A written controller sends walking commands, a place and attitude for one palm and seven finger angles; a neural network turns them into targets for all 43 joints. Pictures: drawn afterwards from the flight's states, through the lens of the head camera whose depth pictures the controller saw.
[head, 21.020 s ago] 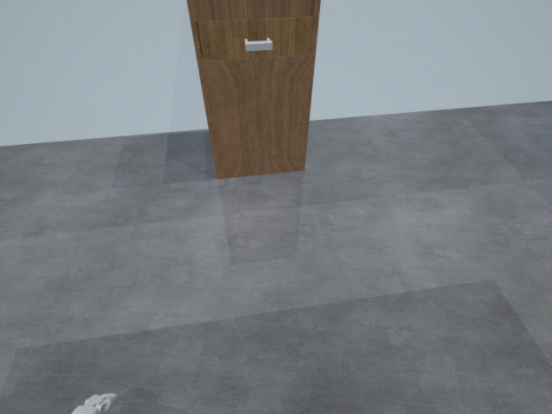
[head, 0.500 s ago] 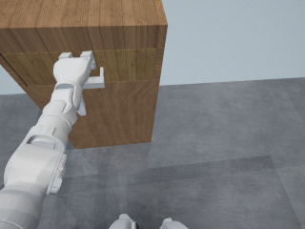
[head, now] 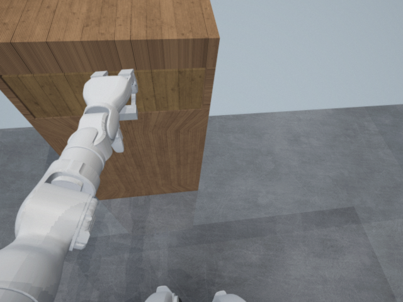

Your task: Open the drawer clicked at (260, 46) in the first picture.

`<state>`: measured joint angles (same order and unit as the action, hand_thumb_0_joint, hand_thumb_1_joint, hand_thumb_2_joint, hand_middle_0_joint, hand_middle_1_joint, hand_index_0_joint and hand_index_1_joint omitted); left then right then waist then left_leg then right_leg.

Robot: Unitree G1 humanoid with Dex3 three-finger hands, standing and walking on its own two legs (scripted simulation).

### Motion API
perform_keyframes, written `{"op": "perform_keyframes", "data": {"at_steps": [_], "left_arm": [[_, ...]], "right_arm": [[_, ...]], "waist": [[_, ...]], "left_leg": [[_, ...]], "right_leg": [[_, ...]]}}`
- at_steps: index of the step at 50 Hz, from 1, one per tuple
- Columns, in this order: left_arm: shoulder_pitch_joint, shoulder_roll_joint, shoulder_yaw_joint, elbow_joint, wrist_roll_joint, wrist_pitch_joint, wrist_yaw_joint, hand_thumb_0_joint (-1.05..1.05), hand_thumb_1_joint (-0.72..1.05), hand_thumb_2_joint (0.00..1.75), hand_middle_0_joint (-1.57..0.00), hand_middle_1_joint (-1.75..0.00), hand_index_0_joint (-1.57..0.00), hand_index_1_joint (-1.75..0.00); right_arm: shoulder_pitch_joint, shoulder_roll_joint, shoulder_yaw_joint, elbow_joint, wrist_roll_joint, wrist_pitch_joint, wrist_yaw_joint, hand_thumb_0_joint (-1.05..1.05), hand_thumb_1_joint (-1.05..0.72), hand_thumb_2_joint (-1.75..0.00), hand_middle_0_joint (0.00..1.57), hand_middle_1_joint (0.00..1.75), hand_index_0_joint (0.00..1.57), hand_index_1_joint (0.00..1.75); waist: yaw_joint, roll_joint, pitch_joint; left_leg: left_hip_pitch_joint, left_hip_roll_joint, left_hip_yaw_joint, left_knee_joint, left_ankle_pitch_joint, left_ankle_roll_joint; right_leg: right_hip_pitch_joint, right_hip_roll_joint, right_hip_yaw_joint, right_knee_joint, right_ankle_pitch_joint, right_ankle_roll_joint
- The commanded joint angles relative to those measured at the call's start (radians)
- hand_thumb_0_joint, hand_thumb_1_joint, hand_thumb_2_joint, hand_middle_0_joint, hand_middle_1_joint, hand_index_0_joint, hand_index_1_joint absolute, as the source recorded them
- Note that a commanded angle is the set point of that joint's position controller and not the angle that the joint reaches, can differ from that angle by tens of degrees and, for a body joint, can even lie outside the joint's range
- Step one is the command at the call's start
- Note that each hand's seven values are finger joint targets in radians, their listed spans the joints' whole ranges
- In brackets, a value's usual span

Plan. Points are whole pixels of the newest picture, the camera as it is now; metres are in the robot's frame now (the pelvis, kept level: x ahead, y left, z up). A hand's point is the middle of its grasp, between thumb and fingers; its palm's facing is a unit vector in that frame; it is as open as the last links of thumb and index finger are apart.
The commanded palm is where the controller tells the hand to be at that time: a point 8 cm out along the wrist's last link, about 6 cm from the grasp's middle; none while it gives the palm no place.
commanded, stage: move the hooked fingers above the handle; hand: left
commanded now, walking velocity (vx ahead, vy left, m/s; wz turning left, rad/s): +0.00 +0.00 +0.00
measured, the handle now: (115, 105) +0.57 +0.15 -0.01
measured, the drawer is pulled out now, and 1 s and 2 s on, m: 0.00 0.00 0.00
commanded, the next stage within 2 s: lower the fingers behind the handle in 1.94 s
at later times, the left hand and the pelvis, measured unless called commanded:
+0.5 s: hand (98, 103) +0.52 +0.16 +0.06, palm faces -0.09 -0.03 -1.00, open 13.7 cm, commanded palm +0.50 +0.15 +0.11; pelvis +0.00 +0.00 +0.01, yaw -1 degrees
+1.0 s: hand (117, 93) +0.53 +0.12 +0.07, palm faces +0.01 +0.00 -1.00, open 13.4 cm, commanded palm +0.51 +0.14 +0.11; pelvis -0.01 +0.00 +0.00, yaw -1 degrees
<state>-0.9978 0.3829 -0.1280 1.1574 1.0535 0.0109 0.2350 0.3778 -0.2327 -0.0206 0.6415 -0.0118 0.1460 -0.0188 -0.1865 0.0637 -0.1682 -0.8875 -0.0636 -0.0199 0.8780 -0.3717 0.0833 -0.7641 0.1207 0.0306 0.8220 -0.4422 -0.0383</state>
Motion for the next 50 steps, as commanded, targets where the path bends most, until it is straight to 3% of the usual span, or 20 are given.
{"op": "perform_keyframes", "data": {"at_steps": [1, 5, 10, 13, 15, 18, 20, 23, 24, 26, 29, 34, 35, 37, 39, 43, 45, 47, 48, 50], "left_arm": [[-0.568, 0.299, 0.120, -0.309, 0.048, -0.048, 0.165, 0.00, -0.50, 0.30, -0.30, -1.20, -0.30, -1.20], [-0.569, 0.318, 0.144, -0.238, 0.070, 0.063, 0.265, 0.00, -0.50, 0.30, -0.30, -1.20, -0.30, -1.20], [-0.641, 0.279, 0.086, -0.193, 0.036, 0.192, 0.231, 0.00, -0.50, 0.30, -0.30, -1.20, -0.30, -1.20], [-0.591, 0.320, 0.107, -0.144, 0.020, 0.221, 0.180, 0.00, -0.50, 0.30, -0.30, -1.20, -0.30, -1.20], [-0.546, 0.316, 0.102, -0.137, 0.016, 0.205, 0.138, 0.00, -0.50, 0.30, -0.30, -1.20, -0.30, -1.20], [-0.461, 0.258, 0.061, -0.106, 0.016, 0.161, 0.089, 0.00, -0.50, 0.30, -0.30, -1.20, -0.30, -1.20], [-0.421, 0.274, 0.073, -0.126, 0.020, 0.114, 0.067, 0.00, -0.50, 0.30, -0.30, -1.20, -0.30, -1.20], [-0.353, 0.194, 0.013, -0.105, 0.027, 0.074, 0.047, 0.00, -0.50, 0.30, -0.30, -1.20, -0.30, -1.20], [-0.380, 0.133, -0.026, -0.125, 0.015, 0.056, 0.042, 0.00, -0.50, 0.30, -0.30, -1.20, -0.30, -1.20], [-0.371, 0.141, -0.012, -0.157, 0.007, 0.026, 0.045, 0.00, -0.50, 0.30, -0.30, -1.20, -0.30, -1.20], [-0.515, 0.082, -0.049, -0.270, -0.017, -0.026, 0.067, 0.00, -0.50, 0.30, -0.30, -1.20, -0.30, -1.20], [-0.712, 0.152, -0.001, -0.387, 0.022, -0.056, 0.178, 0.00, -0.50, 0.30, -0.30, -1.20, -0.30, -1.20], [-0.710, 0.172, 0.022, -0.370, 0.037, -0.044, 0.207, 0.00, -0.50, 0.30, -0.30, -1.20, -0.30, -1.20], [-0.675, 0.214, 0.069, -0.283, 0.045, 0.017, 0.254, 0.00, -0.50, 0.30, -0.30, -1.20, -0.30, -1.20], [-0.644, 0.220, 0.075, -0.182, 0.040, 0.111, 0.275, 0.00, -0.50, 0.30, -0.30, -1.20, -0.30, -1.20], [-0.574, 0.225, 0.051, 0.001, 0.045, 0.292, 0.229, 0.00, -0.50, 0.30, -0.30, -1.20, -0.30, -1.20], [-0.603, 0.257, 0.051, 0.028, 0.037, 0.327, 0.189, 0.00, -0.50, 0.30, -0.30, -1.20, -0.30, -1.20], [-0.579, 0.291, 0.060, 0.081, 0.021, 0.347, 0.138, 0.00, -0.50, 0.30, -0.30, -1.20, -0.30, -1.20], [-0.546, 0.273, 0.041, 0.104, 0.010, 0.348, 0.107, 0.00, -0.50, 0.30, -0.30, -1.20, -0.30, -1.20], [-0.511, 0.310, 0.057, 0.100, 0.013, 0.307, 0.053, 0.00, -0.50, 0.30, -0.30, -1.20, -0.30, -1.20]], "right_arm": [[0.157, -0.160, -0.065, -0.040, -0.021, -0.018, -0.019, 0.00, -0.90, -0.90, 0.20, 0.30, 0.20, 0.30], [0.162, -0.174, -0.071, -0.018, -0.026, -0.012, -0.003, 0.00, -0.90, -0.90, 0.20, 0.30, 0.20, 0.30], [0.169, -0.183, -0.071, -0.005, -0.008, 0.018, 0.003, 0.00, -0.90, -0.90, 0.20, 0.30, 0.20, 0.30], [0.162, -0.183, -0.061, -0.007, 0.002, 0.030, -0.006, 0.00, -0.90, -0.90, 0.20, 0.30, 0.20, 0.30], [0.156, -0.177, -0.056, -0.018, 0.007, 0.029, -0.014, 0.00, -0.90, -0.90, 0.20, 0.30, 0.20, 0.30], [0.149, -0.175, -0.054, -0.031, 0.011, 0.024, -0.023, 0.00, -0.90, -0.90, 0.20, 0.30, 0.20, 0.30], [0.147, -0.176, -0.054, -0.043, 0.013, 0.016, -0.028, 0.00, -0.90, -0.90, 0.20, 0.30, 0.20, 0.30], [0.148, -0.173, -0.058, -0.045, 0.015, 0.008, -0.026, 0.00, -0.90, -0.90, 0.20, 0.30, 0.20, 0.30], [0.151, -0.167, -0.063, -0.041, 0.014, 0.003, -0.020, 0.00, -0.90, -0.90, 0.20, 0.30, 0.20, 0.30], [0.159, -0.174, -0.074, -0.037, 0.012, -0.003, -0.017, 0.00, -0.90, -0.90, 0.20, 0.30, 0.20, 0.30], [0.163, -0.166, -0.088, -0.019, 0.003, -0.014, -0.008, 0.00, -0.90, -0.90, 0.20, 0.30, 0.20, 0.30], [0.163, -0.171, -0.093, 0.017, -0.020, -0.040, -0.001, 0.00, -0.90, -0.90, 0.20, 0.30, 0.20, 0.30], [0.167, -0.171, -0.095, 0.024, -0.024, -0.041, 0.002, 0.00, -0.90, -0.90, 0.20, 0.30, 0.20, 0.30], [0.157, -0.175, -0.083, 0.031, -0.030, -0.032, 0.006, 0.00, -0.90, -0.90, 0.20, 0.30, 0.20, 0.30], [0.145, -0.178, -0.071, 0.025, -0.030, -0.018, 0.012, 0.00, -0.90, -0.90, 0.20, 0.30, 0.20, 0.30], [0.139, -0.187, -0.055, 0.006, -0.008, 0.023, 0.014, 0.00, -0.90, -0.90, 0.20, 0.30, 0.20, 0.30], [0.135, -0.189, -0.048, -0.003, 0.006, 0.039, 0.002, 0.00, -0.90, -0.90, 0.20, 0.30, 0.20, 0.30], [0.128, -0.188, -0.037, -0.013, 0.014, 0.049, -0.014, 0.00, -0.90, -0.90, 0.20, 0.30, 0.20, 0.30], [0.124, -0.186, -0.033, -0.024, 0.019, 0.050, -0.020, 0.00, -0.90, -0.90, 0.20, 0.30, 0.20, 0.30], [0.121, -0.190, -0.025, -0.039, 0.022, 0.048, -0.035, 0.00, -0.90, -0.90, 0.20, 0.30, 0.20, 0.30]], "waist": [[0.009, 0.098, -0.544], [0.007, 0.082, -0.565], [-0.025, 0.038, -0.566], [-0.007, 0.020, -0.533], [0.009, 0.025, -0.513], [0.001, -0.043, -0.377], [0.014, -0.040, -0.373], [0.012, -0.030, -0.306], [-0.006, -0.032, -0.298], [-0.001, -0.015, -0.322], [-0.034, 0.039, -0.371], [-0.041, 0.137, -0.509], [-0.037, 0.157, -0.529], [-0.029, 0.123, -0.514], [-0.023, 0.105, -0.506], [-0.019, 0.016, -0.454], [-0.034, -0.053, -0.455], [-0.040, -0.117, -0.389], [-0.039, -0.133, -0.357], [-0.030, -0.141, -0.349]], "left_leg": [[0.492, 0.061, -0.055, 0.008, 0.482, -0.040], [0.499, 0.064, -0.053, 0.010, 0.516, -0.051], [0.527, 0.059, -0.038, -0.029, 0.511, -0.042], [0.503, 0.053, -0.022, -0.057, 0.491, -0.033], [0.492, 0.050, -0.011, -0.073, 0.492, -0.029], [0.432, 0.051, -0.005, -0.101, 0.429, -0.020], [0.430, 0.051, -0.002, -0.106, 0.424, -0.019], [0.429, 0.054, -0.011, -0.112, 0.380, -0.023], [0.457, 0.060, -0.018, -0.111, 0.399, -0.023], [0.489, 0.062, -0.027, -0.099, 0.390, -0.026], [0.566, 0.072, -0.057, -0.077, 0.408, -0.033], [0.638, 0.074, -0.101, -0.018, 0.455, -0.059], [0.652, 0.076, -0.107, -0.008, 0.479, -0.069], [0.603, 0.072, -0.098, -0.003, 0.480, -0.072], [0.548, 0.062, -0.074, -0.013, 0.481, -0.067], [0.448, 0.054, -0.034, -0.046, 0.447, -0.046], [0.397, 0.046, -0.018, -0.060, 0.407, -0.030], [0.319, 0.039, -0.004, -0.082, 0.335, -0.018], [0.285, 0.033, 0.005, -0.092, 0.300, -0.014], [0.262, 0.034, 0.009, -0.098, 0.280, -0.011]], "right_leg": [[-0.016, -0.028, -0.029, -0.032, 0.347, -0.010], [-0.016, -0.020, -0.049, -0.031, 0.348, -0.007], [0.064, -0.020, -0.043, -0.083, 0.407, 0.005], [0.136, -0.023, -0.031, -0.110, 0.439, 0.007], [0.175, -0.027, -0.021, -0.125, 0.473, 0.006], [0.175, -0.031, -0.019, -0.153, 0.447, 0.008], [0.187, -0.034, -0.011, -0.155, 0.451, 0.006], [0.119, -0.031, -0.019, -0.161, 0.367, 0.000], [0.092, -0.031, -0.024, -0.163, 0.360, -0.002], [0.060, -0.028, -0.022, -0.156, 0.328, -0.002], [-0.024, -0.031, -0.029, -0.137, 0.288, -0.005], [-0.135, -0.027, -0.044, -0.061, 0.259, -0.013], [-0.152, -0.026, -0.049, -0.049, 0.259, -0.014], [-0.138, -0.022, -0.060, -0.039, 0.255, -0.015], [-0.087, -0.019, -0.065, -0.045, 0.275, -0.014], [0.028, -0.019, -0.055, -0.085, 0.346, -0.001], [0.106, -0.026, -0.033, -0.105, 0.390, 0.011], [0.167, -0.036, -0.018, -0.131, 0.396, 0.021], [0.191, -0.039, -0.010, -0.144, 0.399, 0.024], [0.215, -0.048, 0.001, -0.142, 0.409, 0.026]]}}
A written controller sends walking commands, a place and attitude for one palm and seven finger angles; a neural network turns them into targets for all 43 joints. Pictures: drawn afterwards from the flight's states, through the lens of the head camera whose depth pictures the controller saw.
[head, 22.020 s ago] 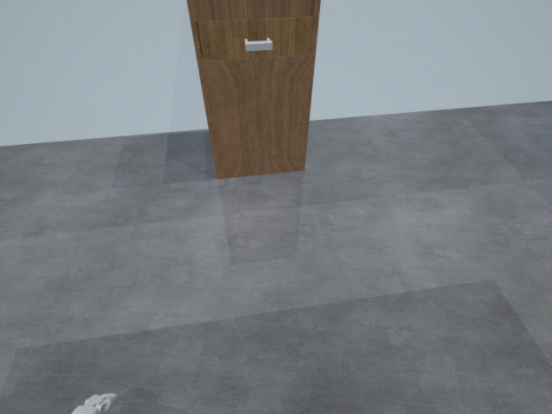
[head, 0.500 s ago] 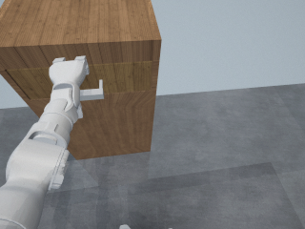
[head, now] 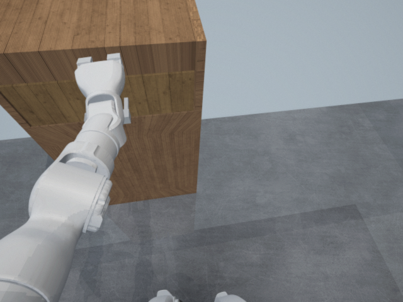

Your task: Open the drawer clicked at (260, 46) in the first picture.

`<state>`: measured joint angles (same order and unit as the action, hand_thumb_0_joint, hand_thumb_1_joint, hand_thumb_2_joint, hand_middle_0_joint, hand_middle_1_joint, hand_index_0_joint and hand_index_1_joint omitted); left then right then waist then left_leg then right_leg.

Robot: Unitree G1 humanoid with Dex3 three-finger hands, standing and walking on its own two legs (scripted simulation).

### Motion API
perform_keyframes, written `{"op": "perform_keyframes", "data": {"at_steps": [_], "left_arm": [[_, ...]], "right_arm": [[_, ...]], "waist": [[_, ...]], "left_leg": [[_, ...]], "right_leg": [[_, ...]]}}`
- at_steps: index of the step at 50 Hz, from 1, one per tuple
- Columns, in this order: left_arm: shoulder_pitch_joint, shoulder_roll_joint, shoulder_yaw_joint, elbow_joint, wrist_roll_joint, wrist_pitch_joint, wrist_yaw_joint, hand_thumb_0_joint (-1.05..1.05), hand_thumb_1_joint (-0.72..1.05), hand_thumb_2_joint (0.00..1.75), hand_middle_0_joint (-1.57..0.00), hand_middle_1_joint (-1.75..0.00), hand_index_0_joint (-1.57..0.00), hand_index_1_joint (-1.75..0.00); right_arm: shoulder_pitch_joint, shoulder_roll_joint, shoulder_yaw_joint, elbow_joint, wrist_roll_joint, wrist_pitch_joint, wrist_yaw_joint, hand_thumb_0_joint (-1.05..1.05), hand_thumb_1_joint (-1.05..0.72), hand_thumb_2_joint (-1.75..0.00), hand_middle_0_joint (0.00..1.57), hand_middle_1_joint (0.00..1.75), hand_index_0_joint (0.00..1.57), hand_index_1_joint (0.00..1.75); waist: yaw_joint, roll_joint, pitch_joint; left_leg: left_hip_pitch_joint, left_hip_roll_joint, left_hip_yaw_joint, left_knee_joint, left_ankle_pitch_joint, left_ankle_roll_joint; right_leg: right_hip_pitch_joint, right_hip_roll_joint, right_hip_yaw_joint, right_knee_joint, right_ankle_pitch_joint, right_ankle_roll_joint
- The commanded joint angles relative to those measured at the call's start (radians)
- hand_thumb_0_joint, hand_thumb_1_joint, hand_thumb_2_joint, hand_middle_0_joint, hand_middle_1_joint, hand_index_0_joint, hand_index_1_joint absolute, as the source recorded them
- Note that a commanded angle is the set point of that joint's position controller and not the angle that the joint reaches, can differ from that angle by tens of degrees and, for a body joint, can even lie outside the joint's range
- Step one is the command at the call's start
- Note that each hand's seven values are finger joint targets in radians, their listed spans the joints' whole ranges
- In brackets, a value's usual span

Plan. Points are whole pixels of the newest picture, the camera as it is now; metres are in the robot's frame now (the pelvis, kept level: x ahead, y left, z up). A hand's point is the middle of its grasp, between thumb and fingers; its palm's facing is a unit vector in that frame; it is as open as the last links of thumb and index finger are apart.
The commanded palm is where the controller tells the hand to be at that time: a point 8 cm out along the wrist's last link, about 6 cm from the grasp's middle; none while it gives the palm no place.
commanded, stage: move the hooked fingers above the handle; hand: left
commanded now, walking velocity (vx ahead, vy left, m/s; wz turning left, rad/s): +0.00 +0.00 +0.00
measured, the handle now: (108, 110) +0.57 +0.15 -0.01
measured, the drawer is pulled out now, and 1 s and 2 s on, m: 0.00 0.00 0.00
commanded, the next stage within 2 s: lower the fingers behind the handle in 0.94 s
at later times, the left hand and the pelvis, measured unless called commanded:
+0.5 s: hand (96, 102) +0.54 +0.16 +0.06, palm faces +0.12 -0.04 -0.99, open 13.7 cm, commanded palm +0.52 +0.15 +0.10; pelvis +0.00 +0.00 -0.01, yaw +2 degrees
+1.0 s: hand (99, 116) +0.52 +0.16 +0.03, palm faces +0.08 -0.08 -0.99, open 13.8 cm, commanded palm +0.52 +0.16 +0.10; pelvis -0.01 +0.01 -0.02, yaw +1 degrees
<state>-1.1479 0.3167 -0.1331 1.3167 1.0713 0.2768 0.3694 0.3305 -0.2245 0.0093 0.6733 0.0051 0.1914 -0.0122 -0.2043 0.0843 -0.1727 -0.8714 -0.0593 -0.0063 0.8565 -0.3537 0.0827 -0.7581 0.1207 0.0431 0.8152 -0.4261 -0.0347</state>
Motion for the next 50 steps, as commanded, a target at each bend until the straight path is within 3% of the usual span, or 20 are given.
{"op": "perform_keyframes", "data": {"at_steps": [1, 5, 8, 9, 11, 15, 18, 22, 24, 27, 28, 32, 37, 39, 42, 43, 45, 47, 49, 50], "left_arm": [[-0.339, 0.374, 0.056, -0.059, -0.005, 0.019, -0.103, 0.00, -0.50, 0.30, -0.30, -1.20, -0.30, -1.20], [-0.254, 0.335, 0.029, -0.099, 0.014, -0.105, -0.146, 0.00, -0.50, 0.30, -0.30, -1.20, -0.30, -1.20], [-0.263, 0.322, 0.026, -0.191, 0.012, -0.193, -0.136, 0.00, -0.50, 0.30, -0.30, -1.20, -0.30, -1.20], [-0.310, 0.303, 0.018, -0.254, 0.004, -0.228, -0.131, 0.00, -0.50, 0.30, -0.30, -1.20, -0.30, -1.20], [-0.358, 0.347, 0.057, -0.358, 0.001, -0.286, -0.099, 0.00, -0.50, 0.30, -0.30, -1.20, -0.30, -1.20], [-0.542, 0.320, 0.056, -0.590, 0.000, -0.367, -0.002, 0.00, -0.50, 0.30, -0.30, -1.20, -0.30, -1.20], [-0.552, 0.298, 0.054, -0.547, 0.011, -0.329, 0.077, 0.00, -0.50, 0.30, -0.30, -1.20, -0.30, -1.20], [-0.497, 0.258, 0.023, -0.301, 0.007, -0.143, 0.126, 0.00, -0.50, 0.30, -0.30, -1.20, -0.30, -1.20], [-0.498, 0.217, -0.012, -0.218, -0.001, -0.044, 0.099, 0.00, -0.50, 0.30, -0.30, -1.20, -0.30, -1.20], [-0.469, 0.264, -0.003, -0.140, -0.005, 0.037, 0.017, 0.00, -0.50, 0.30, -0.30, -1.20, -0.30, -1.20], [-0.464, 0.247, -0.020, -0.118, -0.010, 0.050, -0.010, 0.00, -0.50, 0.30, -0.30, -1.20, -0.30, -1.20], [-0.344, 0.244, -0.029, -0.069, -0.027, 0.008, -0.127, 0.00, -0.50, 0.30, -0.30, -1.20, -0.30, -1.20], [-0.236, 0.232, -0.028, -0.146, -0.017, -0.162, -0.193, 0.00, -0.50, 0.30, -0.30, -1.20, -0.30, -1.20], [-0.284, 0.237, -0.011, -0.264, -0.026, -0.246, -0.181, 0.00, -0.50, 0.30, -0.30, -1.20, -0.30, -1.20], [-0.385, 0.310, 0.058, -0.442, -0.010, -0.346, -0.108, 0.00, -0.50, 0.30, -0.30, -1.20, -0.30, -1.20], [-0.437, 0.348, 0.089, -0.510, 0.000, -0.369, -0.068, 0.00, -0.50, 0.30, -0.30, -1.20, -0.30, -1.20], [-0.524, 0.384, 0.124, -0.604, 0.021, -0.391, 0.014, 0.00, -0.50, 0.30, -0.30, -1.20, -0.30, -1.20], [-0.525, 0.376, 0.138, -0.567, 0.045, -0.355, 0.101, 0.00, -0.50, 0.30, -0.30, -1.20, -0.30, -1.20], [-0.548, 0.336, 0.112, -0.492, 0.044, -0.276, 0.161, 0.00, -0.50, 0.30, -0.30, -1.20, -0.30, -1.20], [-0.536, 0.359, 0.128, -0.437, 0.048, -0.226, 0.181, 0.00, -0.50, 0.30, -0.30, -1.20, -0.30, -1.20]], "right_arm": [[0.164, -0.198, -0.051, -0.081, 0.005, 0.002, -0.048, 0.00, -0.90, -0.90, 0.20, 0.30, 0.20, 0.30], [0.173, -0.191, -0.050, -0.107, 0.004, -0.024, -0.060, 0.00, -0.90, -0.90, 0.20, 0.30, 0.20, 0.30], [0.190, -0.185, -0.060, -0.119, 0.002, -0.045, -0.060, 0.00, -0.90, -0.90, 0.20, 0.30, 0.20, 0.30], [0.192, -0.177, -0.068, -0.121, 0.001, -0.055, -0.057, 0.00, -0.90, -0.90, 0.20, 0.30, 0.20, 0.30], [0.210, -0.181, -0.083, -0.112, -0.002, -0.072, -0.056, 0.00, -0.90, -0.90, 0.20, 0.30, 0.20, 0.30], [0.243, -0.183, -0.114, -0.062, -0.021, -0.105, -0.042, 0.00, -0.90, -0.90, 0.20, 0.30, 0.20, 0.30], [0.245, -0.188, -0.119, -0.013, -0.034, -0.109, -0.026, 0.00, -0.90, -0.90, 0.20, 0.30, 0.20, 0.30], [0.233, -0.195, -0.101, 0.019, -0.029, -0.079, -0.002, 0.00, -0.90, -0.90, 0.20, 0.30, 0.20, 0.30], [0.226, -0.198, -0.095, 0.017, -0.027, -0.062, 0.011, 0.00, -0.90, -0.90, 0.20, 0.30, 0.20, 0.30], [0.223, -0.206, -0.086, 0.000, -0.010, -0.023, 0.006, 0.00, -0.90, -0.90, 0.20, 0.30, 0.20, 0.30], [0.219, -0.203, -0.084, -0.004, -0.008, -0.014, 0.002, 0.00, -0.90, -0.90, 0.20, 0.30, 0.20, 0.30], [0.187, -0.205, -0.067, -0.043, -0.001, 0.001, -0.021, 0.00, -0.90, -0.90, 0.20, 0.30, 0.20, 0.30], [0.180, -0.195, -0.062, -0.087, -0.004, -0.024, -0.036, 0.00, -0.90, -0.90, 0.20, 0.30, 0.20, 0.30], [0.184, -0.181, -0.070, -0.102, -0.008, -0.040, -0.038, 0.00, -0.90, -0.90, 0.20, 0.30, 0.20, 0.30], [0.200, -0.174, -0.091, -0.100, -0.015, -0.066, -0.042, 0.00, -0.90, -0.90, 0.20, 0.30, 0.20, 0.30], [0.205, -0.173, -0.095, -0.096, -0.022, -0.075, -0.042, 0.00, -0.90, -0.90, 0.20, 0.30, 0.20, 0.30], [0.213, -0.175, -0.106, -0.076, -0.034, -0.090, -0.036, 0.00, -0.90, -0.90, 0.20, 0.30, 0.20, 0.30], [0.207, -0.179, -0.109, -0.049, -0.044, -0.094, -0.027, 0.00, -0.90, -0.90, 0.20, 0.30, 0.20, 0.30], [0.204, -0.180, -0.109, -0.024, -0.049, -0.092, -0.014, 0.00, -0.90, -0.90, 0.20, 0.30, 0.20, 0.30], [0.212, -0.189, -0.108, -0.011, -0.047, -0.085, -0.009, 0.00, -0.90, -0.90, 0.20, 0.30, 0.20, 0.30]], "waist": [[-0.011, -0.149, -0.317], [0.001, -0.101, -0.254], [0.002, -0.070, -0.270], [-0.002, -0.052, -0.295], [0.007, 0.012, -0.388], [-0.013, 0.104, -0.607], [-0.028, 0.115, -0.585], [-0.041, 0.079, -0.426], [-0.039, 0.101, -0.419], [-0.045, -0.013, -0.423], [-0.055, -0.039, -0.400], [-0.049, -0.116, -0.300], [-0.020, -0.086, -0.239], [-0.011, -0.062, -0.275], [0.006, 0.020, -0.429], [0.017, 0.078, -0.495], [0.017, 0.120, -0.597], [0.008, 0.116, -0.597], [-0.010, 0.108, -0.568], [-0.012, 0.099, -0.562]], "left_leg": [[0.235, 0.029, -0.005, -0.082, 0.238, -0.009], [0.246, 0.038, -0.011, -0.081, 0.201, -0.008], [0.264, 0.045, -0.016, -0.060, 0.186, -0.010], [0.292, 0.049, -0.023, -0.053, 0.202, -0.011], [0.357, 0.053, -0.034, -0.032, 0.214, -0.013], [0.548, 0.066, -0.088, 0.017, 0.331, -0.029], [0.574, 0.067, -0.101, 0.037, 0.392, -0.047], [0.475, 0.055, -0.082, -0.001, 0.333, -0.048], [0.479, 0.051, -0.066, -0.016, 0.374, -0.050], [0.420, 0.045, -0.044, -0.026, 0.384, -0.032], [0.393, 0.042, -0.033, -0.033, 0.370, -0.025], [0.307, 0.033, -0.022, -0.055, 0.307, -0.010], [0.302, 0.040, -0.031, -0.050, 0.262, -0.008], [0.318, 0.044, -0.037, -0.034, 0.260, -0.007], [0.406, 0.059, -0.060, 0.002, 0.278, -0.016], [0.446, 0.060, -0.070, 0.016, 0.311, -0.024], [0.524, 0.069, -0.104, 0.044, 0.378, -0.042], [0.541, 0.076, -0.127, 0.062, 0.419, -0.064], [0.527, 0.074, -0.124, 0.061, 0.415, -0.071], [0.525, 0.076, -0.120, 0.054, 0.406, -0.072]], "right_leg": [[0.194, -0.049, -0.010, -0.141, 0.366, 0.020], [0.106, -0.045, -0.013, -0.141, 0.273, 0.010], [0.054, -0.042, -0.013, -0.130, 0.220, 0.006], [0.040, -0.042, -0.015, -0.123, 0.215, 0.003], [0.019, -0.038, -0.008, -0.108, 0.198, 0.000], [-0.072, -0.031, -0.028, -0.059, 0.218, -0.005], [-0.130, -0.024, -0.052, -0.044, 0.227, -0.009], [-0.137, -0.020, -0.072, -0.071, 0.197, -0.008], [-0.100, -0.016, -0.073, -0.089, 0.236, -0.010], [0.030, -0.019, -0.048, -0.115, 0.341, 0.005], [0.065, -0.023, -0.043, -0.122, 0.372, 0.009], [0.116, -0.038, -0.029, -0.135, 0.392, 0.016], [0.035, -0.038, -0.031, -0.118, 0.296, 0.005], [0.017, -0.039, -0.026, -0.103, 0.271, 0.000], [-0.041, -0.035, -0.021, -0.064, 0.223, -0.004], [-0.058, -0.033, -0.023, -0.045, 0.224, -0.009], [-0.117, -0.028, -0.040, -0.006, 0.222, -0.014], [-0.179, -0.023, -0.065, 0.020, 0.205, -0.015], [-0.200, -0.019, -0.080, 0.015, 0.189, -0.015], [-0.195, -0.018, -0.084, 0.009, 0.188, -0.011]]}}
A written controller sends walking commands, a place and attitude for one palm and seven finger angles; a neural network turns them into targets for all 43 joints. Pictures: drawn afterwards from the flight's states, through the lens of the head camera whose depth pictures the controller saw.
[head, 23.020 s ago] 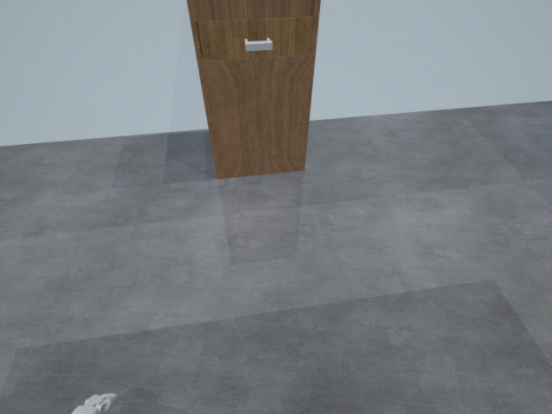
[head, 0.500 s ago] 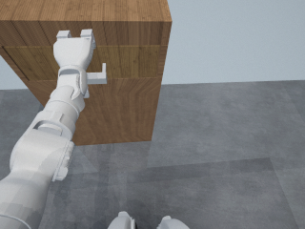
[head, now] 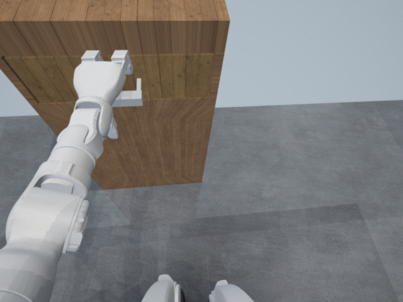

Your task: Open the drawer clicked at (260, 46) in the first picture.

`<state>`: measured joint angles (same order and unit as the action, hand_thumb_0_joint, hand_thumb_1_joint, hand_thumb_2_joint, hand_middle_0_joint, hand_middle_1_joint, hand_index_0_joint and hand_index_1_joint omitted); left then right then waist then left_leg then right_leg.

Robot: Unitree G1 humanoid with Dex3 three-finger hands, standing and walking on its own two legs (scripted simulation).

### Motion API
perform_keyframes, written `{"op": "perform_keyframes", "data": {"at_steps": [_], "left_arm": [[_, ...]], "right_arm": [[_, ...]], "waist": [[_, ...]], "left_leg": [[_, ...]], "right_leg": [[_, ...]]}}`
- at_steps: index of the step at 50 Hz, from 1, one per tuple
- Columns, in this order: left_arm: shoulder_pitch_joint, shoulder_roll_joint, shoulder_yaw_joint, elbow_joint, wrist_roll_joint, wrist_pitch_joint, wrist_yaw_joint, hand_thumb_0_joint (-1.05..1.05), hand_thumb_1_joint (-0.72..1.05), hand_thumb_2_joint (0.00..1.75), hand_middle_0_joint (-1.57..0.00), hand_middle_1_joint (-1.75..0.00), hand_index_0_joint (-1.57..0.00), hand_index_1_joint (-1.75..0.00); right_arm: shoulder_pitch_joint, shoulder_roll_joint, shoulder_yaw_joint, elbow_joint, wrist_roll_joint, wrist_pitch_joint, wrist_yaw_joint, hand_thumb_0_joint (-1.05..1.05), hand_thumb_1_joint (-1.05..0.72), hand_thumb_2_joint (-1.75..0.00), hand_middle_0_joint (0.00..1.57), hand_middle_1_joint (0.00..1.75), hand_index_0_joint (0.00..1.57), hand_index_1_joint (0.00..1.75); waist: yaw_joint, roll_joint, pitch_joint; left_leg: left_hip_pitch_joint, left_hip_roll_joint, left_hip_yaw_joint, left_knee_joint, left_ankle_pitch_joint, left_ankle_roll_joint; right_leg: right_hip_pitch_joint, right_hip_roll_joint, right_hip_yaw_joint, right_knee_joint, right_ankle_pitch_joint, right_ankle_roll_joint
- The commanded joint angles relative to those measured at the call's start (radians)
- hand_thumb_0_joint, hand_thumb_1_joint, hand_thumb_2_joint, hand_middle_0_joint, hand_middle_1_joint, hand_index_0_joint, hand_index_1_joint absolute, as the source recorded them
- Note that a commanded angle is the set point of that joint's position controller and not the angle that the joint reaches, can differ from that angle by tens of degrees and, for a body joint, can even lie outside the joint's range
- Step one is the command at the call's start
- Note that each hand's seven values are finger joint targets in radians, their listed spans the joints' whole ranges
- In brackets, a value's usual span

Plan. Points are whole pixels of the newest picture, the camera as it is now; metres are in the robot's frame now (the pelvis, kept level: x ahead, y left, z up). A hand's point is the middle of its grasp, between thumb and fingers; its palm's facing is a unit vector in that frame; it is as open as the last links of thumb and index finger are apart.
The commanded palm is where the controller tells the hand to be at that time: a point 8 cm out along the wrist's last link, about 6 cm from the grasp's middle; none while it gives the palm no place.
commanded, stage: lower the fingers behind the handle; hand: left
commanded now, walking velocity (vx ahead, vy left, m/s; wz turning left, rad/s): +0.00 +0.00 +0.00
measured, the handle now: (120, 91) +0.58 +0.14 +0.01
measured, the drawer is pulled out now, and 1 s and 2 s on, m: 0.00 0.00 0.00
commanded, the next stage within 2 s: close the thumb around the handle in 1.64 s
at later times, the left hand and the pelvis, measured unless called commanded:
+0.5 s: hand (105, 109) +0.52 +0.16 +0.03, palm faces -0.14 -0.04 -0.99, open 14.0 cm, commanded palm +0.53 +0.15 +0.09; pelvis -0.02 +0.00 +0.00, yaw -1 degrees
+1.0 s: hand (101, 104) +0.53 +0.18 +0.02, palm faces -0.16 -0.02 -0.99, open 14.0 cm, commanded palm +0.54 +0.14 +0.05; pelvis -0.01 +0.01 -0.01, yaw +0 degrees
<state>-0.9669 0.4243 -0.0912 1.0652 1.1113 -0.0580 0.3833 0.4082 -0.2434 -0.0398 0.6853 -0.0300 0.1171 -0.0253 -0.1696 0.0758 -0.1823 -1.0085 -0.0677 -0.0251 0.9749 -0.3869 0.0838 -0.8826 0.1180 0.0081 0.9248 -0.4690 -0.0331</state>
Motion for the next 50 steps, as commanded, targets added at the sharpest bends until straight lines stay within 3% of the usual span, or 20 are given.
{"op": "perform_keyframes", "data": {"at_steps": [1, 4, 5, 7, 8, 10, 14, 16, 21, 24, 25, 28, 31, 34, 37, 39, 41, 43, 47, 50], "left_arm": [[-0.691, 0.242, 0.072, -0.113, 0.006, 0.174, 0.171, 0.00, -0.50, 0.30, -0.30, -1.20, -0.30, -1.20], [-0.686, 0.068, -0.085, 0.051, -0.032, 0.339, 0.095, 0.00, -0.50, 0.30, -0.30, -1.20, -0.30, -1.20], [-0.661, 0.047, -0.112, 0.094, -0.044, 0.376, 0.050, 0.00, -0.50, 0.30, -0.30, -1.20, -0.30, -1.20], [-0.679, 0.141, -0.061, 0.131, -0.059, 0.404, -0.014, 0.00, -0.50, 0.30, -0.30, -1.20, -0.30, -1.20], [-0.665, 0.138, -0.071, 0.178, -0.065, 0.416, -0.048, 0.00, -0.50, 0.30, -0.30, -1.20, -0.30, -1.20], [-0.619, 0.105, -0.106, 0.217, -0.069, 0.394, -0.124, 0.00, -0.50, 0.30, -0.30, -1.20, -0.30, -1.20], [-0.505, 0.181, -0.062, 0.214, -0.050, 0.258, -0.223, 0.00, -0.50, 0.30, -0.30, -1.20, -0.30, -1.20], [-0.451, 0.126, -0.101, 0.168, -0.043, 0.182, -0.245, 0.00, -0.50, 0.30, -0.30, -1.20, -0.30, -1.20], [-0.452, 0.146, -0.054, 0.036, -0.049, 0.016, -0.210, 0.00, -0.50, 0.30, -0.30, -1.20, -0.30, -1.20], [-0.690, 0.230, 0.018, -0.221, -0.044, -0.077, -0.109, 0.00, -0.50, 0.30, -0.30, -1.20, -0.30, -1.20], [-0.748, 0.288, 0.060, -0.285, -0.029, -0.096, -0.055, 0.00, -0.50, 0.30, -0.30, -1.20, -0.30, -1.20], [-0.682, 0.177, 0.007, -0.123, -0.003, 0.004, 0.058, 0.00, -0.50, 0.30, -0.30, -1.20, -0.30, -1.20], [-0.757, 0.141, -0.024, -0.030, 0.009, 0.139, 0.128, 0.00, -0.50, 0.30, -0.30, -1.20, -0.30, -1.20], [-0.849, 0.103, -0.076, -0.019, -0.002, 0.256, 0.104, 0.00, -0.50, 0.30, -0.30, -1.20, -0.30, -1.20], [-0.860, 0.129, -0.073, -0.051, -0.024, 0.302, 0.030, 0.00, -0.50, 0.30, -0.30, -1.20, -0.30, -1.20], [-0.795, 0.099, -0.093, 0.022, -0.036, 0.327, -0.027, 0.00, -0.50, 0.30, -0.30, -1.20, -0.30, -1.20], [-0.705, 0.060, -0.128, 0.095, -0.040, 0.324, -0.084, 0.00, -0.50, 0.30, -0.30, -1.20, -0.30, -1.20], [-0.653, 0.110, -0.096, 0.125, -0.042, 0.285, -0.123, 0.00, -0.50, 0.30, -0.30, -1.20, -0.30, -1.20], [-0.565, 0.046, -0.136, 0.135, -0.038, 0.165, -0.173, 0.00, -0.50, 0.30, -0.30, -1.20, -0.30, -1.20], [-0.539, 0.070, -0.110, 0.110, -0.028, 0.088, -0.171, 0.00, -0.50, 0.30, -0.30, -1.20, -0.30, -1.20]], "right_arm": [[0.135, -0.174, -0.055, -0.019, -0.010, 0.000, 0.009, 0.00, -0.90, -0.90, 0.20, 0.30, 0.20, 0.30], [0.145, -0.176, -0.051, -0.005, 0.004, 0.025, 0.030, 0.00, -0.90, -0.90, 0.20, 0.30, 0.20, 0.30], [0.152, -0.181, -0.052, -0.001, 0.014, 0.036, 0.031, 0.00, -0.90, -0.90, 0.20, 0.30, 0.20, 0.30], [0.156, -0.193, -0.042, -0.002, 0.024, 0.061, 0.019, 0.00, -0.90, -0.90, 0.20, 0.30, 0.20, 0.30], [0.149, -0.194, -0.035, -0.005, 0.026, 0.071, 0.011, 0.00, -0.90, -0.90, 0.20, 0.30, 0.20, 0.30], [0.133, -0.192, -0.020, -0.020, 0.029, 0.079, -0.002, 0.00, -0.90, -0.90, 0.20, 0.30, 0.20, 0.30], [0.117, -0.192, -0.005, -0.062, 0.027, 0.065, -0.025, 0.00, -0.90, -0.90, 0.20, 0.30, 0.20, 0.30], [0.110, -0.185, -0.005, -0.089, 0.026, 0.052, -0.031, 0.00, -0.90, -0.90, 0.20, 0.30, 0.20, 0.30], [0.136, -0.173, -0.022, -0.111, 0.021, 0.015, -0.035, 0.00, -0.90, -0.90, 0.20, 0.30, 0.20, 0.30], [0.135, -0.170, -0.045, -0.099, 0.006, -0.021, -0.031, 0.00, -0.90, -0.90, 0.20, 0.30, 0.20, 0.30], [0.148, -0.180, -0.053, -0.087, 0.000, -0.032, -0.029, 0.00, -0.90, -0.90, 0.20, 0.30, 0.20, 0.30], [0.153, -0.175, -0.053, -0.042, -0.009, -0.040, -0.010, 0.00, -0.90, -0.90, 0.20, 0.30, 0.20, 0.30], [0.159, -0.188, -0.054, -0.007, -0.013, -0.035, 0.010, 0.00, -0.90, -0.90, 0.20, 0.30, 0.20, 0.30], [0.165, -0.191, -0.053, 0.010, -0.014, -0.022, 0.018, 0.00, -0.90, -0.90, 0.20, 0.30, 0.20, 0.30], [0.183, -0.190, -0.050, 0.013, -0.010, -0.005, 0.012, 0.00, -0.90, -0.90, 0.20, 0.30, 0.20, 0.30], [0.185, -0.181, -0.041, 0.015, -0.005, 0.009, 0.008, 0.00, -0.90, -0.90, 0.20, 0.30, 0.20, 0.30], [0.176, -0.174, -0.024, 0.010, 0.002, 0.019, -0.001, 0.00, -0.90, -0.90, 0.20, 0.30, 0.20, 0.30], [0.169, -0.178, -0.011, 0.001, 0.003, 0.018, -0.011, 0.00, -0.90, -0.90, 0.20, 0.30, 0.20, 0.30], [0.152, -0.168, -0.006, -0.025, 0.004, 0.001, -0.018, 0.00, -0.90, -0.90, 0.20, 0.30, 0.20, 0.30], [0.161, -0.171, -0.012, -0.036, 0.002, -0.010, -0.019, 0.00, -0.90, -0.90, 0.20, 0.30, 0.20, 0.30]], "waist": [[-0.046, 0.099, -0.521], [-0.084, 0.083, -0.477], [-0.088, 0.054, -0.462], [-0.090, -0.003, -0.424], [-0.105, -0.041, -0.376], [-0.113, -0.049, -0.297], [-0.090, -0.069, -0.215], [-0.084, -0.052, -0.185], [-0.065, -0.047, -0.252], [-0.064, 0.082, -0.453], [-0.060, 0.123, -0.564], [-0.076, 0.136, -0.509], [-0.107, 0.137, -0.486], [-0.131, 0.180, -0.562], [-0.121, 0.199, -0.648], [-0.131, 0.160, -0.589], [-0.133, 0.119, -0.450], [-0.133, 0.067, -0.367], [-0.135, 0.049, -0.262], [-0.127, 0.026, -0.264]], "left_leg": [[0.643, 0.077, -0.091, -0.077, 0.428, -0.073], [0.657, 0.074, -0.073, -0.112, 0.435, -0.068], [0.670, 0.079, -0.079, -0.121, 0.438, -0.066], [0.603, 0.069, -0.059, -0.142, 0.394, -0.042], [0.557, 0.065, -0.051, -0.149, 0.367, -0.032], [0.500, 0.058, -0.041, -0.159, 0.333, -0.021], [0.394, 0.052, -0.031, -0.156, 0.262, -0.005], [0.393, 0.053, -0.033, -0.145, 0.233, -0.004], [0.375, 0.072, -0.057, -0.080, 0.183, -0.010], [0.470, 0.085, -0.102, -0.029, 0.176, -0.023], [0.525, 0.090, -0.126, -0.014, 0.189, -0.031], [0.539, 0.105, -0.171, 0.000, 0.205, -0.066], [0.532, 0.112, -0.195, -0.009, 0.175, -0.080], [0.618, 0.117, -0.205, -0.011, 0.254, -0.091], [0.703, 0.113, -0.182, -0.005, 0.398, -0.090], [0.679, 0.105, -0.162, -0.011, 0.417, -0.079], [0.589, 0.095, -0.134, -0.026, 0.351, -0.054], [0.483, 0.086, -0.111, -0.031, 0.284, -0.032], [0.383, 0.083, -0.103, -0.015, 0.212, -0.021], [0.346, 0.088, -0.113, 0.007, 0.190, -0.022]], "right_leg": [[-0.050, -0.013, -0.051, -0.118, 0.231, -0.013], [-0.012, -0.008, -0.058, -0.168, 0.261, -0.006], [-0.006, -0.008, -0.057, -0.179, 0.273, -0.002], [0.076, -0.012, -0.031, -0.215, 0.299, 0.005], [0.101, -0.014, -0.029, -0.220, 0.309, 0.007], [0.096, -0.021, -0.024, -0.228, 0.304, 0.008], [0.109, -0.033, -0.007, -0.215, 0.279, 0.003], [0.047, -0.031, -0.010, -0.203, 0.231, 0.001], [-0.061, -0.030, -0.008, -0.130, 0.152, -0.005], [-0.149, -0.036, -0.006, -0.055, 0.125, -0.011], [-0.162, -0.035, -0.003, -0.034, 0.129, -0.010], [-0.284, -0.027, -0.045, 0.004, 0.114, -0.014], [-0.327, -0.028, -0.061, 0.007, 0.105, -0.010], [-0.313, -0.023, -0.069, -0.003, 0.141, -0.009], [-0.232, -0.012, -0.068, -0.031, 0.200, -0.010], [-0.204, -0.005, -0.071, -0.058, 0.210, -0.009], [-0.190, -0.003, -0.068, -0.087, 0.195, -0.007], [-0.159, -0.006, -0.058, -0.096, 0.184, -0.004], [-0.213, -0.015, -0.050, -0.075, 0.144, -0.007], [-0.248, -0.018, -0.048, -0.033, 0.126, -0.010]]}}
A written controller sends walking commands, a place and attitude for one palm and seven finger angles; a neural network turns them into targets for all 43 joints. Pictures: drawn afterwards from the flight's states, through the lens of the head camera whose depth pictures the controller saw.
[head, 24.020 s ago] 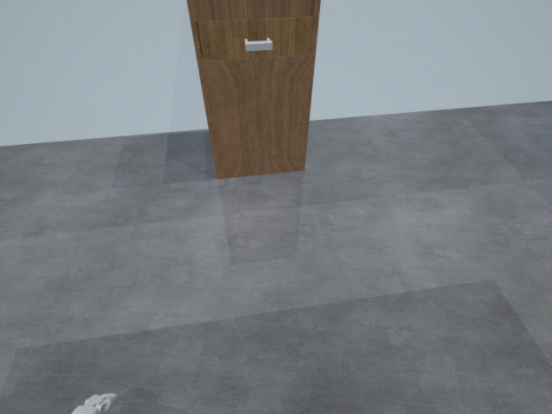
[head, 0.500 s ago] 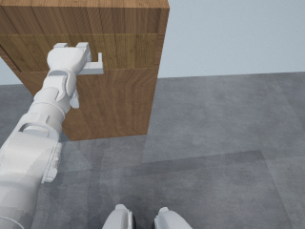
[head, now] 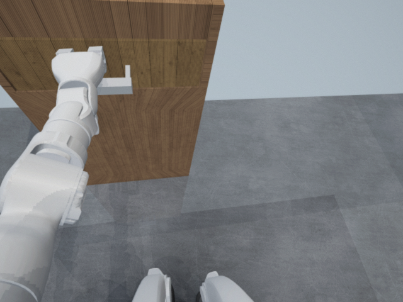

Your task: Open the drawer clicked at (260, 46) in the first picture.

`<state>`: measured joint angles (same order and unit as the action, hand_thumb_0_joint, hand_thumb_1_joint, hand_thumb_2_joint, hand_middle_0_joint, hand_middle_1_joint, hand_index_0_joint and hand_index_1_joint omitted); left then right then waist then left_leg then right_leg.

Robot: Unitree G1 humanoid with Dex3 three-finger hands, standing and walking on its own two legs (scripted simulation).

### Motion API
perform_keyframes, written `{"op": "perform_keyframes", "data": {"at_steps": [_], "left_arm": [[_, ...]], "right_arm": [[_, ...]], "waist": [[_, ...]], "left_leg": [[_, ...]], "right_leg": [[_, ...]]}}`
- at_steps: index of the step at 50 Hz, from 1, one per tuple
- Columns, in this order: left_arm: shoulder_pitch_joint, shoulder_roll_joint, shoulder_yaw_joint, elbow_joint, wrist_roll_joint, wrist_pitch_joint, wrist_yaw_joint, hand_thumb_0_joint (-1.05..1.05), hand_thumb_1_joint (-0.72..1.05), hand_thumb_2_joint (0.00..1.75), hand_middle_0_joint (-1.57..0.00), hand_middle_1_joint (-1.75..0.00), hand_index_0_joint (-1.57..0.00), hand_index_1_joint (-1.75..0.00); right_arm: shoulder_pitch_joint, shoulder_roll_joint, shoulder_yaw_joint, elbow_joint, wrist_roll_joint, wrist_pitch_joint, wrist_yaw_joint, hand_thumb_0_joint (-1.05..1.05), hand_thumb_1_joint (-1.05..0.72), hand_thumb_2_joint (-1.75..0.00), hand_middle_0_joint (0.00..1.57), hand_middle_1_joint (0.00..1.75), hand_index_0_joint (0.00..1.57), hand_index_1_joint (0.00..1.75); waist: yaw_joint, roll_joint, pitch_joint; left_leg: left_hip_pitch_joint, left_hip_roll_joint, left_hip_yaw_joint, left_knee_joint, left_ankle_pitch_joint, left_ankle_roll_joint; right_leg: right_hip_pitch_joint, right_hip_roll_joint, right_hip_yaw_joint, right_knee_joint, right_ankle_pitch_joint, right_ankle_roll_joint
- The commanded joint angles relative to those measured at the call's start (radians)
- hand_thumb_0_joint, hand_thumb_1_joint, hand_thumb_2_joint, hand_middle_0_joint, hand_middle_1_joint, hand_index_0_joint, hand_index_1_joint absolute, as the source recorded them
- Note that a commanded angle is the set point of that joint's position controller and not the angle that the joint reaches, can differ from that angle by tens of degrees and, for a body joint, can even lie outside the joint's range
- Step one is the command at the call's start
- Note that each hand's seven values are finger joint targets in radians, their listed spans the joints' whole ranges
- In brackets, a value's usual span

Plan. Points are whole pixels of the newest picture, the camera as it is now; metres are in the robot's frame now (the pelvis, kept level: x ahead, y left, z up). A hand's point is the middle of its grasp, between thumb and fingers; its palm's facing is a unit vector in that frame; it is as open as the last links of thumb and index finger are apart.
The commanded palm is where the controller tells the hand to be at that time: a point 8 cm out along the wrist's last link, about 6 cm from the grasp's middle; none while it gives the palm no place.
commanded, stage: lower the fingers behind the handle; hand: left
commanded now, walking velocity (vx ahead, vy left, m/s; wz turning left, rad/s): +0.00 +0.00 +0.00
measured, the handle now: (107, 78) +0.60 +0.14 +0.02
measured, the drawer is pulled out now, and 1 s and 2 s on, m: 0.00 0.00 0.02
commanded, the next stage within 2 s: close the thumb around the handle in 0.64 s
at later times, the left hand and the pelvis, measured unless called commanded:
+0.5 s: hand (98, 97) +0.55 +0.16 +0.01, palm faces -0.04 -0.02 -1.00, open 13.5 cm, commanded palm +0.56 +0.12 +0.05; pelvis -0.01 -0.01 -0.02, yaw +0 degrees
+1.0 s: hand (96, 99) +0.56 +0.16 +0.00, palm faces -0.01 -0.04 -1.00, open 11.9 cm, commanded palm +0.55 +0.12 +0.05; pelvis -0.01 -0.01 -0.02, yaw -1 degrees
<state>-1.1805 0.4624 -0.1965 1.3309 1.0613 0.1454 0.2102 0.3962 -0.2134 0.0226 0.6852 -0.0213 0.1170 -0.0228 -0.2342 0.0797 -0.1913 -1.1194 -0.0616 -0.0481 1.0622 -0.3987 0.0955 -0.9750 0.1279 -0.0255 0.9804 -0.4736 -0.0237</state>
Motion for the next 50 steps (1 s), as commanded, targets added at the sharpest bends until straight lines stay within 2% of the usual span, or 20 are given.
{"op": "perform_keyframes", "data": {"at_steps": [1, 3, 5, 10, 12, 13, 15, 17, 21, 22, 23, 25, 31, 34, 37, 40, 43, 45, 47, 50], "left_arm": [[-0.329, 0.039, 0.007, -0.185, 0.026, -0.141, 0.010, 0.00, -0.50, 0.30, -0.30, -1.20, -0.30, -1.20], [-0.390, 0.056, 0.034, -0.279, 0.022, -0.189, 0.044, 0.00, -0.50, 0.30, -0.30, -1.20, -0.30, -1.20], [-0.456, 0.121, 0.085, -0.350, 0.029, -0.213, 0.099, 0.00, -0.50, 0.30, -0.30, -1.20, -0.30, -1.20], [-0.529, 0.088, 0.073, -0.340, 0.057, -0.147, 0.225, 0.00, -0.50, 0.30, -0.30, -1.20, -0.30, -1.20], [-0.520, 0.048, 0.044, -0.254, 0.068, -0.064, 0.255, 0.00, -0.50, 0.30, -0.30, -1.20, -0.30, -1.20], [-0.548, 0.067, 0.050, -0.251, 0.071, -0.030, 0.265, 0.00, -0.50, 0.30, -0.30, -1.20, -0.30, -1.20], [-0.612, 0.067, 0.033, -0.251, 0.066, 0.033, 0.263, 0.00, -0.50, 0.30, -0.30, -1.20, -0.30, -1.20], [-0.617, 0.103, 0.045, -0.236, 0.063, 0.085, 0.243, 0.00, -0.50, 0.30, -0.30, -1.20, -0.30, -1.20], [-0.574, 0.124, 0.025, -0.153, 0.060, 0.137, 0.163, 0.00, -0.50, 0.30, -0.30, -1.20, -0.30, -1.20], [-0.560, 0.115, 0.013, -0.134, 0.053, 0.136, 0.140, 0.00, -0.50, 0.30, -0.30, -1.20, -0.30, -1.20], [-0.543, 0.160, 0.042, -0.131, 0.052, 0.125, 0.121, 0.00, -0.50, 0.30, -0.30, -1.20, -0.30, -1.20], [-0.521, 0.184, 0.046, -0.119, 0.049, 0.092, 0.083, 0.00, -0.50, 0.30, -0.30, -1.20, -0.30, -1.20], [-0.412, 0.159, 0.044, -0.161, 0.034, -0.070, 0.028, 0.00, -0.50, 0.30, -0.30, -1.20, -0.30, -1.20], [-0.407, 0.140, 0.042, -0.207, 0.031, -0.126, 0.042, 0.00, -0.50, 0.30, -0.30, -1.20, -0.30, -1.20], [-0.442, 0.164, 0.077, -0.306, 0.027, -0.162, 0.081, 0.00, -0.50, 0.30, -0.30, -1.20, -0.30, -1.20], [-0.458, 0.166, 0.093, -0.350, 0.022, -0.165, 0.126, 0.00, -0.33, 0.37, -0.31, -1.22, -0.31, -1.22], [-0.460, 0.139, 0.081, -0.294, 0.036, -0.114, 0.172, 0.00, -0.16, 0.44, -0.32, -1.24, -0.32, -1.24], [-0.489, 0.161, 0.096, -0.304, 0.045, -0.088, 0.197, 0.00, -0.05, 0.49, -0.33, -1.25, -0.33, -1.25], [-0.495, 0.117, 0.065, -0.293, 0.038, -0.054, 0.204, 0.00, 0.06, 0.54, -0.34, -1.26, -0.34, -1.26], [-0.484, 0.115, 0.064, -0.269, 0.041, -0.016, 0.201, 0.00, 0.23, 0.61, -0.35, -1.28, -0.35, -1.28]], "right_arm": [[0.173, -0.200, -0.079, -0.042, -0.009, -0.013, -0.020, 0.00, -0.90, -0.90, 0.20, 0.30, 0.20, 0.30], [0.173, -0.200, -0.090, -0.045, -0.017, -0.025, -0.015, 0.00, -0.90, -0.90, 0.20, 0.30, 0.20, 0.30], [0.178, -0.207, -0.100, -0.042, -0.022, -0.036, -0.012, 0.00, -0.90, -0.90, 0.20, 0.30, 0.20, 0.30], [0.202, -0.211, -0.119, -0.001, -0.030, -0.041, 0.010, 0.00, -0.90, -0.90, 0.20, 0.30, 0.20, 0.30], [0.203, -0.210, -0.113, 0.012, -0.030, -0.025, 0.016, 0.00, -0.90, -0.90, 0.20, 0.30, 0.20, 0.30], [0.201, -0.213, -0.110, 0.015, -0.030, -0.020, 0.017, 0.00, -0.90, -0.90, 0.20, 0.30, 0.20, 0.30], [0.198, -0.214, -0.105, 0.019, -0.028, -0.012, 0.020, 0.00, -0.90, -0.90, 0.20, 0.30, 0.20, 0.30], [0.198, -0.213, -0.096, 0.017, -0.024, 0.000, 0.017, 0.00, -0.90, -0.90, 0.20, 0.30, 0.20, 0.30], [0.182, -0.208, -0.066, -0.001, -0.010, 0.011, 0.000, 0.00, -0.90, -0.90, 0.20, 0.30, 0.20, 0.30], [0.175, -0.207, -0.060, -0.006, -0.009, 0.009, -0.004, 0.00, -0.90, -0.90, 0.20, 0.30, 0.20, 0.30], [0.173, -0.209, -0.055, -0.013, -0.006, 0.007, -0.011, 0.00, -0.90, -0.90, 0.20, 0.30, 0.20, 0.30], [0.168, -0.209, -0.044, -0.026, 0.000, 0.003, -0.024, 0.00, -0.90, -0.90, 0.20, 0.30, 0.20, 0.30], [0.168, -0.200, -0.049, -0.053, 0.004, -0.035, -0.038, 0.00, -0.90, -0.90, 0.20, 0.30, 0.20, 0.30], [0.181, -0.201, -0.062, -0.049, 0.001, -0.047, -0.033, 0.00, -0.90, -0.90, 0.20, 0.30, 0.20, 0.30], [0.193, -0.207, -0.080, -0.040, -0.006, -0.055, -0.025, 0.00, -0.90, -0.90, 0.20, 0.30, 0.20, 0.30], [0.211, -0.208, -0.093, -0.025, -0.009, -0.056, -0.014, 0.00, -0.90, -0.90, 0.20, 0.30, 0.20, 0.30], [0.213, -0.209, -0.095, -0.002, -0.011, -0.049, -0.008, 0.00, -0.90, -0.90, 0.20, 0.30, 0.20, 0.30], [0.218, -0.214, -0.099, 0.005, -0.013, -0.041, -0.005, 0.00, -0.90, -0.90, 0.20, 0.30, 0.20, 0.30], [0.216, -0.208, -0.099, 0.007, -0.015, -0.034, 0.001, 0.00, -0.90, -0.90, 0.20, 0.30, 0.20, 0.30], [0.215, -0.207, -0.097, 0.011, -0.015, -0.021, 0.004, 0.00, -0.90, -0.90, 0.20, 0.30, 0.20, 0.30]], "waist": [[-0.054, 0.036, -0.279], [-0.052, 0.078, -0.365], [-0.045, 0.119, -0.483], [-0.059, 0.156, -0.552], [-0.073, 0.139, -0.504], [-0.073, 0.145, -0.498], [-0.079, 0.188, -0.538], [-0.074, 0.191, -0.551], [-0.085, 0.162, -0.467], [-0.091, 0.149, -0.435], [-0.087, 0.132, -0.422], [-0.093, 0.098, -0.389], [-0.073, 0.054, -0.342], [-0.070, 0.061, -0.369], [-0.056, 0.106, -0.469], [-0.043, 0.143, -0.539], [-0.057, 0.116, -0.480], [-0.053, 0.135, -0.512], [-0.056, 0.154, -0.523], [-0.054, 0.151, -0.517]], "left_leg": [[0.459, 0.085, -0.100, -0.069, 0.199, -0.038], [0.485, 0.092, -0.111, -0.040, 0.201, -0.042], [0.537, 0.103, -0.143, -0.013, 0.226, -0.055], [0.607, 0.122, -0.202, 0.012, 0.255, -0.090], [0.577, 0.117, -0.197, 0.011, 0.239, -0.093], [0.566, 0.113, -0.188, 0.006, 0.223, -0.090], [0.597, 0.109, -0.180, -0.004, 0.235, -0.090], [0.606, 0.098, -0.153, -0.014, 0.249, -0.082], [0.531, 0.082, -0.108, -0.037, 0.206, -0.054], [0.501, 0.078, -0.095, -0.041, 0.183, -0.046], [0.465, 0.075, -0.081, -0.039, 0.171, -0.037], [0.405, 0.072, -0.068, -0.037, 0.148, -0.027], [0.319, 0.070, -0.053, -0.020, 0.099, -0.018], [0.349, 0.076, -0.072, -0.012, 0.115, -0.023], [0.414, 0.084, -0.084, 0.005, 0.147, -0.029], [0.499, 0.089, -0.109, 0.005, 0.208, -0.045], [0.488, 0.093, -0.113, -0.001, 0.197, -0.047], [0.532, 0.096, -0.121, -0.005, 0.241, -0.057], [0.556, 0.091, -0.108, -0.009, 0.276, -0.058], [0.586, 0.091, -0.107, -0.019, 0.329, -0.062]], "right_leg": [[-0.178, -0.030, -0.016, -0.069, 0.122, -0.023], [-0.210, -0.034, -0.012, -0.034, 0.120, -0.024], [-0.237, -0.037, -0.011, 0.010, 0.127, -0.025], [-0.325, -0.034, -0.030, 0.043, 0.131, -0.021], [-0.336, -0.032, -0.038, 0.035, 0.122, -0.021], [-0.326, -0.032, -0.037, 0.028, 0.118, -0.021], [-0.306, -0.031, -0.037, 0.022, 0.125, -0.021], [-0.251, -0.026, -0.035, -0.004, 0.133, -0.022], [-0.179, -0.021, -0.031, -0.048, 0.121, -0.018], [-0.162, -0.021, -0.028, -0.060, 0.116, -0.016], [-0.135, -0.023, -0.020, -0.068, 0.117, -0.013], [-0.108, -0.025, -0.010, -0.073, 0.116, -0.009], [-0.109, -0.029, 0.006, -0.061, 0.089, -0.008], [-0.149, -0.031, 0.003, -0.039, 0.088, -0.014], [-0.170, -0.030, 0.003, -0.018, 0.100, -0.016], [-0.181, -0.027, -0.006, -0.008, 0.126, -0.020], [-0.208, -0.025, -0.014, -0.017, 0.119, -0.018], [-0.207, -0.024, -0.017, -0.017, 0.139, -0.020], [-0.184, -0.021, -0.017, -0.033, 0.159, -0.020], [-0.160, -0.018, -0.022, -0.044, 0.188, -0.020]]}}
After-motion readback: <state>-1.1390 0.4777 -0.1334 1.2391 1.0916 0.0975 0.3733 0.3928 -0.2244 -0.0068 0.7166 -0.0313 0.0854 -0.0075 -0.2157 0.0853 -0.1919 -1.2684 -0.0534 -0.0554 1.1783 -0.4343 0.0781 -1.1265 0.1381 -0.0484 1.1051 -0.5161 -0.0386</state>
